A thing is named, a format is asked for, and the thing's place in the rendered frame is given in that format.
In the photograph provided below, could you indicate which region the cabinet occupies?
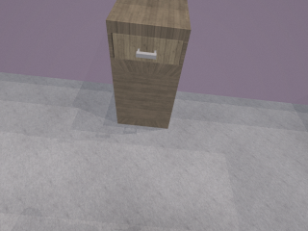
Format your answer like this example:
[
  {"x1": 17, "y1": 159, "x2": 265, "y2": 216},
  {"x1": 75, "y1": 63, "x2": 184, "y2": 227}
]
[{"x1": 106, "y1": 0, "x2": 192, "y2": 129}]

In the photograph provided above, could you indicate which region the drawer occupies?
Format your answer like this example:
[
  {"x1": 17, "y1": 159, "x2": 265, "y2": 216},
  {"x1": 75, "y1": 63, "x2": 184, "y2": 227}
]
[{"x1": 112, "y1": 33, "x2": 184, "y2": 65}]

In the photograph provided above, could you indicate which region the handle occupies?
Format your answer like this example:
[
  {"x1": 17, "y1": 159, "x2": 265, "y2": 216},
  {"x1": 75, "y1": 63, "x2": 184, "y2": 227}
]
[{"x1": 136, "y1": 49, "x2": 157, "y2": 60}]

